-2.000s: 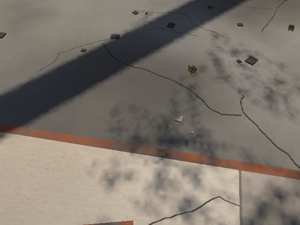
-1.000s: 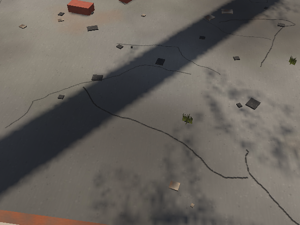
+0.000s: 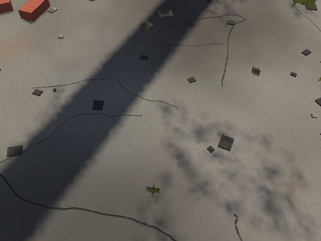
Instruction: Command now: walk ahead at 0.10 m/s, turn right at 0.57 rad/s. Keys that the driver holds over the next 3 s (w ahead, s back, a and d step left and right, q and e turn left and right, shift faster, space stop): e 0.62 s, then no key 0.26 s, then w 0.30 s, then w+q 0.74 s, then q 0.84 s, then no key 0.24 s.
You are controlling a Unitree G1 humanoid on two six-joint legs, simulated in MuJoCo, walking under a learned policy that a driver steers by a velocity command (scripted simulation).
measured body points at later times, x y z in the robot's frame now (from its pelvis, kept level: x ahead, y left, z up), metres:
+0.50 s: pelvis +0.03 -0.05 +0.01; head +0.06 -0.09 +0.45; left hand +0.26 +0.18 -0.07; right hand +0.10 -0.37 -0.12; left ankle +0.09 +0.10 -0.67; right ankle +0.03 -0.14 -0.74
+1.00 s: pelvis +0.04 -0.02 +0.01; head +0.07 -0.02 +0.45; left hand +0.30 +0.16 -0.10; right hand +0.02 -0.32 -0.10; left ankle +0.10 +0.08 -0.74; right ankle -0.05 -0.14 -0.70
